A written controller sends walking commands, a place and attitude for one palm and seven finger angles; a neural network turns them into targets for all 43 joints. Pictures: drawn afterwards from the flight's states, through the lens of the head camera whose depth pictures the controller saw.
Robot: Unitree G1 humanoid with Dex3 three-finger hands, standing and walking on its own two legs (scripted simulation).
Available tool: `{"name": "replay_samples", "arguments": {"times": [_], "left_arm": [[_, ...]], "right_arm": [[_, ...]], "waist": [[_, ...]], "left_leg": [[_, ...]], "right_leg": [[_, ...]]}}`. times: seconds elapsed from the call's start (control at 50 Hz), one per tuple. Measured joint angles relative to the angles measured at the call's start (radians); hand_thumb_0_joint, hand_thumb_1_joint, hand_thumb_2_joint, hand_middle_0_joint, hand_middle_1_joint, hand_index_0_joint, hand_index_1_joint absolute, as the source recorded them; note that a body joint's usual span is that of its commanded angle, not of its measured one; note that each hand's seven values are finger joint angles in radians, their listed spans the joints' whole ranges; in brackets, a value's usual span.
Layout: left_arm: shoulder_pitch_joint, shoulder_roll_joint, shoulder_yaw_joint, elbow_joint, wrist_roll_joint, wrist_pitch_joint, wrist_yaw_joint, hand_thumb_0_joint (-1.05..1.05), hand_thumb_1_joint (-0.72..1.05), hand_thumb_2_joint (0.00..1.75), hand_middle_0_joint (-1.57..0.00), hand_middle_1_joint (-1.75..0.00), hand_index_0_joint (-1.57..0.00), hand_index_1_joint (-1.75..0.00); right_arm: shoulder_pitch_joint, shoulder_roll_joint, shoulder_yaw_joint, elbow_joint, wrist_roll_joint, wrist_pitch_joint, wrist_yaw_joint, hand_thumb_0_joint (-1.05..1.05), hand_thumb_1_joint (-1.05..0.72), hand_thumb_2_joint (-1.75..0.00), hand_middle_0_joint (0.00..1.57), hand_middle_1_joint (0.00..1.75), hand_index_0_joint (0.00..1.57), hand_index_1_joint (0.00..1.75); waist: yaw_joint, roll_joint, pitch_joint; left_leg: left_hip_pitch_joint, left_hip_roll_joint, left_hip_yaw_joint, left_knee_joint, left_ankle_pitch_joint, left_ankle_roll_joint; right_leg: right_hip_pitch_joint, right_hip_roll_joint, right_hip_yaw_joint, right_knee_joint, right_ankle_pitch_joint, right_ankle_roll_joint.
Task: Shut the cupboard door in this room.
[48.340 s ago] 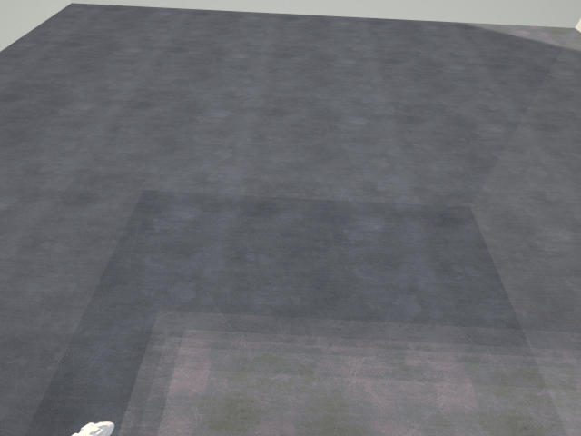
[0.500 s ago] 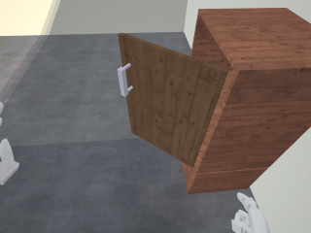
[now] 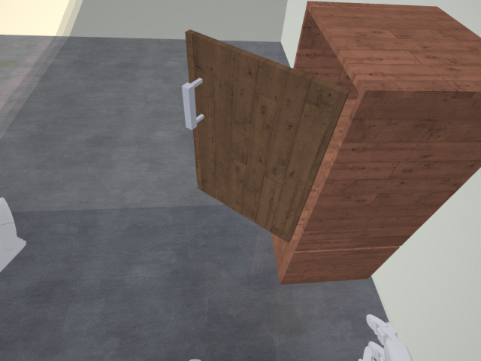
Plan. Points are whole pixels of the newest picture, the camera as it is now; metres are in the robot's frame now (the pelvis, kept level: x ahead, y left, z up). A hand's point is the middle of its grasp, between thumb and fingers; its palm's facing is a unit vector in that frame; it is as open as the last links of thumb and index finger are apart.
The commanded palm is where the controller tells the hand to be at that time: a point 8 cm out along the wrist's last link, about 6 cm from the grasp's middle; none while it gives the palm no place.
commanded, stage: step back with the hand held close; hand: left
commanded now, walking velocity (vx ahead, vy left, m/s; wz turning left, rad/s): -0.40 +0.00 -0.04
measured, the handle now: (194, 104) +0.73 +0.14 +0.00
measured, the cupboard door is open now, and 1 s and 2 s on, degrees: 51 51 51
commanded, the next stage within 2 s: stop stepping back and stand still in 0.66 s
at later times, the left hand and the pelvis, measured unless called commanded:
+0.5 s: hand out of the picture +0.12 +0.29 +0.18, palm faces +0.46 -0.76 -0.47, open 7.4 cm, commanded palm +0.04 +0.32 +0.19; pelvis -0.08 +0.01 +0.01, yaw +4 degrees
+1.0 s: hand out of the picture -0.03 +0.31 +0.18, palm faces +0.37 -0.80 -0.47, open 7.4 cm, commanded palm -0.05 +0.33 +0.19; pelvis -0.21 +0.04 +0.00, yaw -4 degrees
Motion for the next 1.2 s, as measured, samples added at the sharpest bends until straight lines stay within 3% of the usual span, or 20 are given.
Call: {"name": "replay_samples", "arguments": {"times": [0.12,0.2,0.32,0.4,0.46,0.52,0.6,0.66,0.7,0.74,0.78,0.82,0.84,0.88,0.92,0.94,1.0,1.06,1.12,1.2], "left_arm": [[0.027,0.022,0.056,-0.005,-0.012,-0.015,-0.012,0.01,0.88,0.90,-0.21,-0.30,-0.21,-0.30],[0.008,-0.013,0.009,-0.015,-0.021,-0.009,-0.015,0.01,0.88,0.90,-0.21,-0.30,-0.21,-0.30],[0.017,-0.008,-0.043,-0.026,-0.017,-0.011,-0.017,0.01,0.88,0.90,-0.21,-0.30,-0.21,-0.30],[0.016,0.019,-0.028,-0.019,-0.021,-0.014,-0.002,0.01,0.88,0.90,-0.22,-0.30,-0.21,-0.31],[-0.003,0.026,-0.003,0.004,-0.019,-0.008,-0.005,0.01,0.88,0.90,-0.22,-0.30,-0.21,-0.31],[-0.024,0.044,0.013,-0.001,-0.028,0.008,-0.013,0.01,0.88,0.90,-0.22,-0.30,-0.21,-0.30],[0.019,0.027,0.027,-0.035,-0.065,0.011,0.002,0.01,0.88,0.90,-0.21,-0.30,-0.21,-0.30],[0.030,0.007,0.038,-0.052,-0.072,0.001,0.011,0.01,0.89,0.90,-0.21,-0.30,-0.21,-0.30],[-0.022,-0.038,-0.006,-0.031,-0.050,-0.007,0.011,0.01,0.89,0.90,-0.21,-0.30,-0.21,-0.30],[-0.076,-0.057,-0.054,-0.014,-0.036,0.001,0.005,0.01,0.88,0.90,-0.21,-0.30,-0.21,-0.30],[-0.111,-0.045,-0.068,-0.012,-0.032,0.010,-0.014,0.02,0.88,0.90,-0.21,-0.30,-0.21,-0.30],[-0.129,-0.014,-0.056,0.004,-0.039,0.006,-0.035,0.01,0.88,0.90,-0.21,-0.30,-0.21,-0.30],[-0.127,0.000,-0.043,0.016,-0.044,0.006,-0.044,0.01,0.88,0.90,-0.21,-0.30,-0.21,-0.30],[-0.099,0.030,-0.012,0.032,-0.060,0.025,-0.057,0.01,0.88,0.90,-0.21,-0.30,-0.21,-0.30],[-0.040,0.062,0.011,0.006,-0.071,0.052,-0.064,0.01,0.88,0.90,-0.21,-0.30,-0.21,-0.30],[0.010,0.076,0.020,-0.029,-0.071,0.062,-0.064,0.01,0.88,0.90,-0.21,-0.30,-0.21,-0.30],[0.141,0.065,0.041,-0.139,-0.056,0.069,-0.049,0.01,0.88,0.90,-0.22,-0.30,-0.21,-0.30],[0.055,-0.003,0.008,-0.111,-0.035,0.051,-0.004,0.01,0.88,0.90,-0.22,-0.30,-0.22,-0.31],[-0.169,-0.046,-0.009,0.033,-0.022,0.070,0.030,0.01,0.88,0.90,-0.21,-0.30,-0.21,-0.30],[-0.163,-0.053,-0.012,0.059,-0.027,0.143,0.018,0.01,0.89,0.90,-0.20,-0.30,-0.20,-0.30]], "right_arm": [[-0.017,0.010,-0.002,0.016,-0.010,-0.029,0.006,0.01,-0.90,-0.90,0.21,0.30,0.21,0.30],[-0.069,0.005,-0.002,0.028,-0.011,-0.035,0.010,0.01,-0.90,-0.89,0.21,0.30,0.21,0.30],[-0.091,0.008,-0.010,0.012,-0.005,0.000,0.017,0.01,-0.90,-0.89,0.21,0.30,0.21,0.30],[-0.081,0.003,-0.011,0.003,-0.001,0.022,0.010,0.01,-0.90,-0.89,0.21,0.30,0.21,0.30],[-0.066,0.006,-0.014,-0.002,-0.001,0.011,-0.002,0.01,-0.90,-0.90,0.20,0.30,0.21,0.30],[-0.040,0.026,-0.020,0.022,-0.005,-0.015,0.005,0.01,-0.90,-0.90,0.20,0.30,0.21,0.30],[-0.041,0.048,-0.011,0.063,-0.010,-0.043,0.028,0.01,-0.90,-0.90,0.20,0.30,0.21,0.30],[-0.089,0.066,0.010,0.060,-0.022,-0.049,0.037,0.01,-0.90,-0.90,0.21,0.30,0.21,0.30],[-0.126,0.059,0.013,0.080,-0.034,-0.050,0.036,0.01,-0.90,-0.89,0.21,0.30,0.21,0.30],[-0.125,0.063,0.015,0.101,-0.022,-0.047,0.029,0.01,-0.90,-0.89,0.21,0.30,0.21,0.30],[-0.110,0.064,0.018,0.094,-0.012,-0.038,0.021,0.01,-0.90,-0.89,0.21,0.30,0.21,0.30],[-0.103,0.069,0.013,0.075,-0.006,-0.029,0.018,0.01,-0.90,-0.89,0.21,0.30,0.21,0.30],[-0.101,0.070,0.011,0.062,-0.009,-0.023,0.020,0.01,-0.90,-0.89,0.21,0.30,0.21,0.30],[-0.096,0.071,0.005,0.031,-0.014,-0.011,0.024,0.01,-0.90,-0.89,0.21,0.30,0.21,0.30],[-0.077,0.064,-0.004,0.000,-0.011,-0.007,0.034,0.01,-0.90,-0.89,0.21,0.30,0.21,0.30],[-0.058,0.058,-0.007,-0.003,-0.008,-0.005,0.039,0.01,-0.90,-0.89,0.21,0.30,0.21,0.30],[0.013,0.034,-0.004,0.033,-0.015,0.014,0.035,0.01,-0.90,-0.89,0.21,0.30,0.21,0.30],[0.068,-0.022,-0.005,0.053,-0.015,-0.009,0.012,0.01,-0.90,-0.90,0.21,0.30,0.21,0.30],[0.025,-0.012,-0.013,0.099,0.004,-0.032,-0.005,0.01,-0.90,-0.90,0.20,0.30,0.21,0.30],[0.004,0.071,0.022,0.095,-0.003,-0.031,0.035,0.01,-0.91,-0.90,0.20,0.30,0.20,0.30]], "waist": [[0.028,-0.007,-0.004],[0.045,-0.001,0.014],[0.033,-0.007,-0.019],[0.022,-0.011,-0.026],[0.009,0.019,-0.013],[0.004,0.036,-0.020],[0.048,0.021,-0.071],[0.101,-0.031,-0.077],[0.119,0.000,-0.050],[0.111,0.009,-0.039],[0.083,0.015,-0.040],[0.041,0.016,-0.038],[0.017,0.018,-0.040],[-0.019,0.024,-0.038],[-0.045,0.021,-0.023],[-0.035,0.003,-0.028],[0.063,-0.074,-0.089],[0.109,-0.038,-0.115],[0.081,-0.041,-0.036],[0.012,-0.064,-0.008]], "left_leg": [[-0.037,0.011,-0.007,0.001,0.014,-0.016],[-0.040,0.014,-0.004,-0.019,0.046,-0.024],[-0.062,-0.008,-0.021,-0.007,-0.080,-0.045],[-0.068,-0.014,-0.023,-0.041,-0.017,-0.029],[-0.073,0.018,-0.025,-0.080,0.083,0.015],[-0.078,0.060,-0.016,-0.139,0.176,0.018],[-0.095,0.087,0.052,-0.216,0.268,0.006],[-0.133,0.082,0.129,-0.217,0.276,-0.018],[-0.147,0.101,0.119,-0.180,0.237,-0.055],[-0.114,0.087,0.096,-0.178,0.217,-0.072],[-0.081,0.084,0.082,-0.212,0.311,-0.050],[-0.075,0.078,0.075,-0.225,0.340,0.014],[-0.080,0.076,0.068,-0.236,0.333,0.014],[-0.092,0.072,0.058,-0.271,0.286,-0.025],[-0.126,0.061,0.061,-0.232,0.118,-0.072],[-0.159,0.045,0.050,-0.101,0.023,-0.091],[-0.166,0.011,0.019,0.280,-0.099,-0.099],[0.030,0.044,-0.007,0.079,-0.135,-0.077],[0.025,0.013,-0.011,0.069,-0.048,-0.015],[0.090,0.024,0.012,-0.073,0.030,-0.043]], "right_leg": [[0.034,0.040,0.054,-0.010,-0.081,-0.015],[0.025,0.043,0.058,-0.020,-0.056,-0.019],[0.031,0.026,0.053,-0.079,-0.003,-0.017],[0.028,0.016,0.041,-0.102,0.007,-0.005],[0.001,0.059,0.044,0.043,-0.116,-0.002],[0.039,0.104,0.026,0.234,-0.226,-0.015],[0.191,0.074,-0.012,0.121,-0.336,-0.041],[0.288,0.019,0.053,-0.122,-0.297,-0.075],[0.278,0.033,0.079,-0.127,-0.246,-0.035],[0.296,0.034,0.084,-0.120,-0.219,0.006],[0.308,0.041,0.079,-0.104,-0.218,0.024],[0.296,0.045,0.067,-0.063,-0.248,0.013],[0.276,0.049,0.054,-0.035,-0.296,-0.008],[0.235,0.070,0.008,0.000,-0.377,-0.046],[0.224,0.075,-0.004,-0.033,-0.331,-0.073],[0.211,0.058,0.002,-0.033,-0.288,-0.069],[0.156,-0.016,0.038,-0.023,-0.223,-0.073],[0.116,-0.049,-0.018,0.001,-0.239,-0.042],[0.031,-0.040,0.020,0.221,-0.302,-0.025],[-0.048,0.031,0.006,0.444,-0.232,-0.040]]}}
